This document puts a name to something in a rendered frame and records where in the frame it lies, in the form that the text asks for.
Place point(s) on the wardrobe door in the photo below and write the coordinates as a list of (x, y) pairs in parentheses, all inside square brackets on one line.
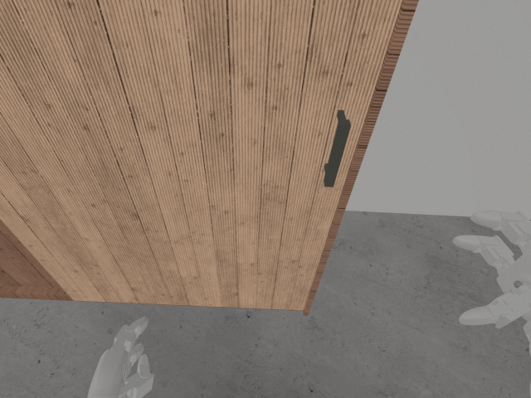
[(173, 151), (18, 267)]

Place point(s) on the handle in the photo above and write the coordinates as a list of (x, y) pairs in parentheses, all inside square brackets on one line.
[(331, 168)]

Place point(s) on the robot left hand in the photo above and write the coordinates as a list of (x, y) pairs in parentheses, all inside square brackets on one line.
[(115, 364)]

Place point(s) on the robot right hand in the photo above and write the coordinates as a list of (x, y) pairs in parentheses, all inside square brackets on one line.
[(515, 302)]

